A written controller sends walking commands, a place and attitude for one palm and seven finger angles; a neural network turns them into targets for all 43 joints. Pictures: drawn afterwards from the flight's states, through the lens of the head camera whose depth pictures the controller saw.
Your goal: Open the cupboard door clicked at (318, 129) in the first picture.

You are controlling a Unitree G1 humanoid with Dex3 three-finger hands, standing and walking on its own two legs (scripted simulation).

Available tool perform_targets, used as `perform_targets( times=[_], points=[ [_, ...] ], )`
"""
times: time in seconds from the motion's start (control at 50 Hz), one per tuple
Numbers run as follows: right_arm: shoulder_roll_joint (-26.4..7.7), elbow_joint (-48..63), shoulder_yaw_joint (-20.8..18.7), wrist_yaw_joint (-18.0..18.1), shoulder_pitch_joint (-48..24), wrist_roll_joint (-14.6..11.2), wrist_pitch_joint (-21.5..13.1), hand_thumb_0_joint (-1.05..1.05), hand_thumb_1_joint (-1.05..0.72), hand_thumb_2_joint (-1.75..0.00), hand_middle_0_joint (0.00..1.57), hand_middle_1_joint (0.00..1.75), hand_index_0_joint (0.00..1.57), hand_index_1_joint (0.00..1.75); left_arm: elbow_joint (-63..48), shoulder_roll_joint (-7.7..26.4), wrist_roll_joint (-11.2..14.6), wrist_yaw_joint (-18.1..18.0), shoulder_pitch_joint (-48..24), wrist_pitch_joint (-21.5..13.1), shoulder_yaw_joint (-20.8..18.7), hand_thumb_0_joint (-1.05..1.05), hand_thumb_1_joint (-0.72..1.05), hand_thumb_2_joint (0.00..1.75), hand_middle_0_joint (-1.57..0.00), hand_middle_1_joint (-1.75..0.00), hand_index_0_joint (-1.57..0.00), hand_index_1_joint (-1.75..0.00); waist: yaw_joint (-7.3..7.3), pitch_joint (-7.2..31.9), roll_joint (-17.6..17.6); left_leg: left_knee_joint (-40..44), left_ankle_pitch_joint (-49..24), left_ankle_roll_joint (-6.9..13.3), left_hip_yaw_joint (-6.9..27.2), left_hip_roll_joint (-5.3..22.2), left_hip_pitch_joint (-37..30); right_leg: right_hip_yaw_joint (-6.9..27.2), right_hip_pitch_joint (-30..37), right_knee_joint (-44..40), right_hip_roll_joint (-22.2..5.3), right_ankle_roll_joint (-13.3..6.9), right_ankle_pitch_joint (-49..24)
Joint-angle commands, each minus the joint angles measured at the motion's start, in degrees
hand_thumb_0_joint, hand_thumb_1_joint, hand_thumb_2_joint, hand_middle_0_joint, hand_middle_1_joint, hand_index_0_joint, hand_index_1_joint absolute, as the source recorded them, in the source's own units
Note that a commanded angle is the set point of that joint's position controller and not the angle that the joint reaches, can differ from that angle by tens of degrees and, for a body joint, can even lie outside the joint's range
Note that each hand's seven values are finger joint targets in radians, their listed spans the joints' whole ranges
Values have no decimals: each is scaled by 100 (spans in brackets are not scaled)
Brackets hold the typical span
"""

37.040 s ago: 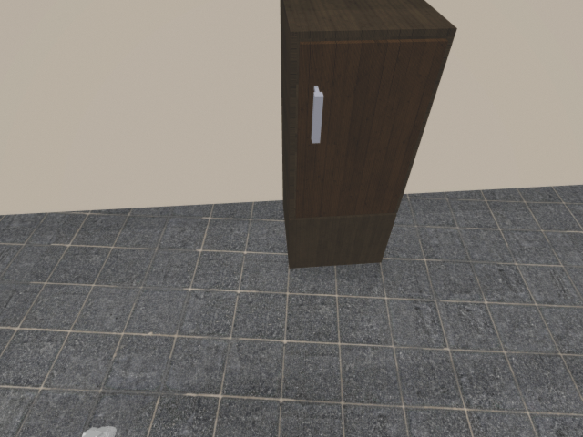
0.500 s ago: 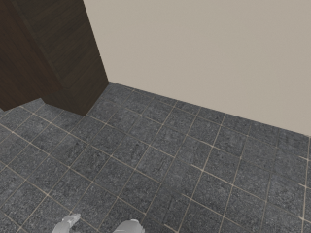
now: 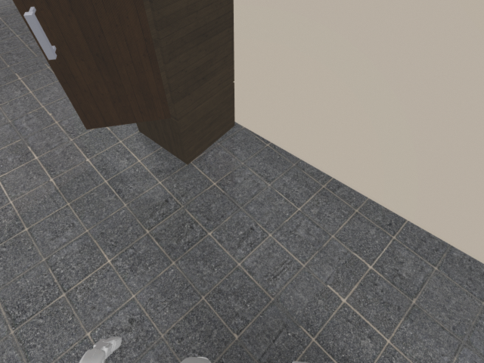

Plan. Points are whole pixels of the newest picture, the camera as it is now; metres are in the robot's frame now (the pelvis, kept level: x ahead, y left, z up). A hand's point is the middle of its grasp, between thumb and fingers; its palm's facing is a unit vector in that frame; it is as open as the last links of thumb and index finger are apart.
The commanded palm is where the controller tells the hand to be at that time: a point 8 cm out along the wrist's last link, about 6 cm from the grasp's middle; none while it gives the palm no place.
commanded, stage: turn to face it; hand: left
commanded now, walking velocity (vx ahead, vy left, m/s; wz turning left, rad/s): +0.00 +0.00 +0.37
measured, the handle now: (42, 33) +0.97 +0.67 +0.00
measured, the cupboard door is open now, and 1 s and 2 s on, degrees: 51 51 51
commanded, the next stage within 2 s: take the last steps up to it in 0.30 s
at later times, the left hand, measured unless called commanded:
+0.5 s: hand out of the picture +0.04 +0.21 -0.17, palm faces +0.21 -0.96 -0.21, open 7.4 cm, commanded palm none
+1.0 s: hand out of the picture +0.03 +0.28 -0.18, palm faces +0.33 -0.92 -0.20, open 7.4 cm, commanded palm none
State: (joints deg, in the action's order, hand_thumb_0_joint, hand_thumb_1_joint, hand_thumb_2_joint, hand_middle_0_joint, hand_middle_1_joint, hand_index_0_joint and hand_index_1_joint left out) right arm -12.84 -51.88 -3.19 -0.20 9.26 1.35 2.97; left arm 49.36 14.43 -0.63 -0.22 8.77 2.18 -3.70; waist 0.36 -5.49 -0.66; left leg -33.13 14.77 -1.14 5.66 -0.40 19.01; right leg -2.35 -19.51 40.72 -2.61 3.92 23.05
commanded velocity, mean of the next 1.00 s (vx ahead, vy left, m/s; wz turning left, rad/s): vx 0.19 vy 0.09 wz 0.20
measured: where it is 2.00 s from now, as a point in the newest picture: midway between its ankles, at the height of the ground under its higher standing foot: (177, 288)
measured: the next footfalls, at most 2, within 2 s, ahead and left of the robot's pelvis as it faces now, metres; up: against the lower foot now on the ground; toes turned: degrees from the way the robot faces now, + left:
right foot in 0.02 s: +0.05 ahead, -0.14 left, +0.00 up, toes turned -2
left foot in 0.30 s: +0.04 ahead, +0.12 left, +0.00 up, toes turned +9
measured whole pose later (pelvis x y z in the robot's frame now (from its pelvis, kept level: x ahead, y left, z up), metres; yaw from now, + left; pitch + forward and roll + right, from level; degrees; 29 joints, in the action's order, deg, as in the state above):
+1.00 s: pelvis +0.10 +0.10 -0.01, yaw +16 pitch +0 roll +1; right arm -10.6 -53.7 -2.2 -0.2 9.4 1.7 -2.2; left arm 61.3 12.6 -1.5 0.6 17.7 1.2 -3.9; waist -1.7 -4.4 3.1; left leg -34.4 14.9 2.2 -6.7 1.1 19.9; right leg -3.8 -22.9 66.2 -8.1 1.4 27.6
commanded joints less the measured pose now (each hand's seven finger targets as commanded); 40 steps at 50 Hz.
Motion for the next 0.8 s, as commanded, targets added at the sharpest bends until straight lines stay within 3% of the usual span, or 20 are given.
perform_targets(
  times=[0.0, 0.02, 0.06, 0.1, 0.16, 0.22, 0.24, 0.26, 0.28, 0.3, 0.34, 0.4, 0.44, 0.5, 0.54, 0.56, 0.62, 0.66, 0.74, 0.78],
  points=[
    [-527, 669, -221, 2, -300, -74, -82, 0, -90, -90, 20, 30, 20, 30, -203, 1289, -113, -110, 792, -197, -307, 0, 90, 90, -20, -30, -20, -30, -350, 678, 1799, -1465, 1630, -91, -476, -374, 1433, 2266, 1545, -2752, -2112, -962, -452],
    [-639, 719, -226, -53, -351, -38, -66, 0, -90, -90, 20, 30, 20, 30, -292, 1346, -82, -85, 678, -164, -256, 0, 90, 90, -20, -30, -20, -30, -356, 605, 1479, -2523, 1987, 0, -329, -151, 1081, 2170, 768, -2816, -2389, -1321, -375],
    [-631, 531, -258, -38, -412, -26, 5, 0, -90, -90, 20, 30, 20, 30, -307, 914, -74, -156, 306, -202, -200, 0, 90, 90, -20, -30, -20, -30, -141, 342, 1708, -3363, 1609, -41, -296, 120, 1259, 1612, 665, -2449, -1906, -1276, -1412],
    [-436, 448, -175, -70, -382, -55, -13, 0, -90, -90, 20, 30, 20, 30, -276, 774, -93, -143, 290, -232, -153, 0, 90, 90, -20, -30, -20, -30, -102, 410, 1490, -2693, 1538, -126, -564, 116, 985, 777, 867, -2121, -1606, -1148, -2703],
    [-192, 388, -79, -85, -520, -93, -77, 0, -90, -90, 20, 30, 20, 30, -48, 954, -119, -135, 674, -266, -206, 0, 90, 90, -20, -30, -20, -30, -263, 560, 1138, -1233, 1432, -142, -927, -34, 536, 583, 1364, -1738, -1578, -1087, -3751],
    [-256, 190, -36, -42, -96, -84, -145, 0, -90, -90, 20, 30, 20, 30, 88, 964, -39, -103, 651, -251, -201, 0, 90, 90, -20, -30, -20, -30, -59, 779, 1100, 371, 220, -75, -1011, -127, -501, 288, 1142, -1214, -1355, -705, -3510],
    [-435, 109, -76, -40, 105, -83, -187, 0, -90, -90, 20, 30, 20, 30, 92, 854, -6, -86, 573, -232, -174, 0, 90, 90, -20, -30, -20, -30, 60, 844, 745, 902, -520, 39, -743, 164, -1096, 82, 712, -831, -1213, -438, -2903],
    [-916, 128, -162, -6, 239, -22, -248, 0, -90, -90, 20, 30, 20, 30, -23, 567, 43, -63, 642, -188, -134, 0, 90, 90, -20, -30, -20, -30, 98, 984, -584, 1111, -1758, 506, 624, 1266, -1682, -333, -274, -62, -674, -57, -1324],
    [-1310, 116, -231, 40, 455, 27, -211, 0, -90, -90, 20, 30, 20, 30, -150, 334, 52, -67, 459, -139, -32, 0, 90, 90, -20, -30, -20, -30, 225, 939, -1483, 1367, -2838, 1237, 1507, 2237, -1513, -332, -663, 799, -319, 103, 1183],
    [-1328, 86, -223, 103, 466, 57, -191, 0, -90, -90, 20, 30, 20, 30, -174, 434, 3, -78, 208, -72, -35, 0, 90, 90, -20, -30, -20, -30, 286, 836, -1049, 1359, -2455, 1440, 1549, 2172, -1108, -27, -586, 1376, -257, 5, 1324],
    [-1095, 64, -156, 198, 274, 56, -251, 0, -90, -90, 20, 30, 20, 30, 0, 402, 0, -64, 97, -43, -44, 0, 90, 90, -20, -30, -20, -30, 175, 784, -1310, 1160, -3060, 1320, 1218, 1807, -1139, 221, -819, 1792, -286, -27, 955],
    [-960, 19, -97, 232, 167, 51, -280, 0, -90, -90, 20, 30, 20, 30, 186, 207, 27, -25, 171, -51, -9, 0, 90, 90, -20, -30, -20, -30, 62, 951, -832, 1048, -3245, 1162, 640, 1478, -1226, 71, -295, 1074, -149, -57, 716],
    [-966, -50, -99, 206, 169, 42, -268, 0, -90, -90, 20, 30, 20, 30, 225, 177, 1, 31, 270, -106, -13, 0, 90, 90, -20, -30, -20, -30, 26, 926, -921, 1119, -2026, 1063, 574, 1278, -1025, -168, 100, 381, 43, -110, 660],
    [-842, -33, -121, 136, -91, -26, -234, 0, -90, -90, 20, 30, 20, 30, 471, 278, -47, 73, 933, -217, -105, 0, 90, 90, -20, -30, -20, -30, -331, 655, -422, 661, 563, 646, 291, 690, 201, -232, 1572, -1528, 53, -214, -219],
    [-415, 322, -50, 10, -451, -57, -246, 0, -90, -90, 20, 30, 20, 30, 521, 1156, -117, 1, 1478, -292, -318, 0, 90, 90, -20, -30, -20, -30, -725, 174, 1807, -1814, 2008, 65, -723, -188, 2158, 2826, 2219, -3337, -2437, -1230, 1345],
    [-609, 434, -88, -48, -735, 17, -249, 0, -90, -90, 20, 30, 20, 30, 488, 1188, -63, -5, 1482, -327, -318, 0, 90, 90, -20, -30, -20, -30, -707, 4, 1181, -2681, 1718, 95, -304, 138, 2253, 2996, 1766, -3430, -2651, -1562, 1371],
    [-500, 268, -146, -145, -683, 9, -176, 0, -90, -90, 20, 30, 20, 30, 465, 624, -63, -46, 918, -499, -160, 0, 90, 90, -20, -30, -20, -30, -267, -290, 1201, -3196, 541, -52, -240, 514, 2122, 1547, 1153, -3188, -2028, -1156, -137],
    [-288, 212, -98, -216, -631, -15, -192, 0, -90, -90, 20, 30, 20, 30, 530, 624, -84, -46, 998, -569, -178, 0, 90, 90, -20, -30, -20, -30, -268, -43, 1134, -2478, 431, -131, -582, 516, 1825, 785, 1457, -2992, -1828, -1002, -1275],
    [-12, 272, -5, -309, -913, -56, -283, 0, -90, -90, 20, 30, 20, 30, 853, 821, -99, -17, 1426, -580, -216, 0, 90, 90, -20, -30, -20, -30, -484, 193, 1040, -880, 370, -103, -1142, 279, 1041, 247, 1650, -2601, -1779, -876, -2198],
    [-58, 258, 18, -310, -681, -56, -326, 0, -90, -90, 20, 30, 20, 30, 884, 954, -102, -6, 1320, -541, -251, 0, 90, 90, -20, -30, -20, -30, -356, 248, 1174, -304, 297, -34, -1288, 163, 451, 54, 1452, -2376, -1756, -775, -2077]
  ],
)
